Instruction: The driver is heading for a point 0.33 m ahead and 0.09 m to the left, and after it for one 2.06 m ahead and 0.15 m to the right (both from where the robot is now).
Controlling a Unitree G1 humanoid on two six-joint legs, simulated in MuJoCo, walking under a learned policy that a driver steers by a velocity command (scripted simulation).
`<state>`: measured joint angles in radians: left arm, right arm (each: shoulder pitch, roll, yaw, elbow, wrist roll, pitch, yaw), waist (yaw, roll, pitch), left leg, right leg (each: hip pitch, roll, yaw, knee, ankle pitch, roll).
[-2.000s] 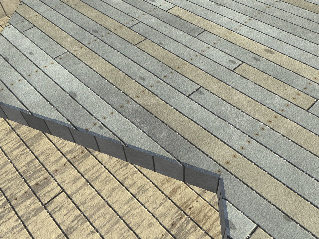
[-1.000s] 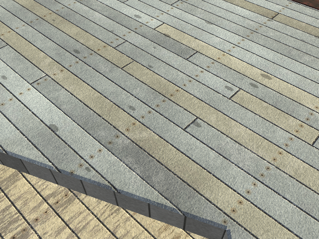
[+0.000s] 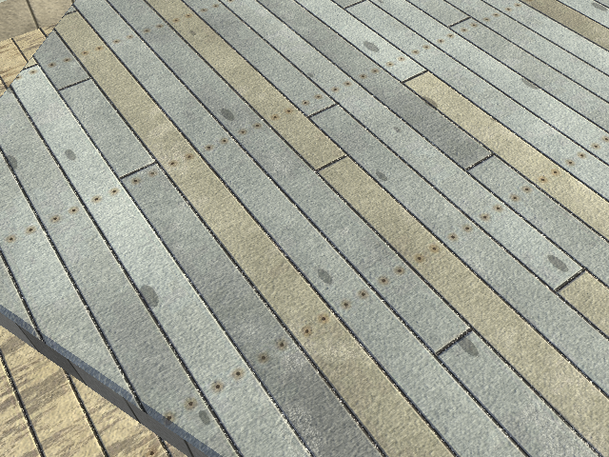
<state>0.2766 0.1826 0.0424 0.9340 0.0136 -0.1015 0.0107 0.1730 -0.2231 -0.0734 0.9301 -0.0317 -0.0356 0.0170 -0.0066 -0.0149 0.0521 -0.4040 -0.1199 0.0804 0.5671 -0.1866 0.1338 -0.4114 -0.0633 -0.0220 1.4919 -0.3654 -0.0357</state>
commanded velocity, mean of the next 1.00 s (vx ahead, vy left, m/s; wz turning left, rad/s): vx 0.50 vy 0.00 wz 0.29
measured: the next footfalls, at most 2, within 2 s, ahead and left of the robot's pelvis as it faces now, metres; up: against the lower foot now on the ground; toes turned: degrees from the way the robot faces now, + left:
right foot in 0.44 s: +0.44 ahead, -0.07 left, +0.14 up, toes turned +12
left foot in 0.92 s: +0.66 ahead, +0.21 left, +0.15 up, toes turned +15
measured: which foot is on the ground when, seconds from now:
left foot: down 0.00-0.46, up 0.48-0.90, down 0.92-1.00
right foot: up 0.00-0.42, down 0.44-0.92, up 0.94-1.00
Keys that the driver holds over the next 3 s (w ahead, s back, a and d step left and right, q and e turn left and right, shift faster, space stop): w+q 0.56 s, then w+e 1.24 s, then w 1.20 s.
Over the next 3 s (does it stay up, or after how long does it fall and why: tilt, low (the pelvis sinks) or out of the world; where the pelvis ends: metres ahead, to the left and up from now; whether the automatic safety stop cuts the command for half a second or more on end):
stays up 1.64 -0.12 0.15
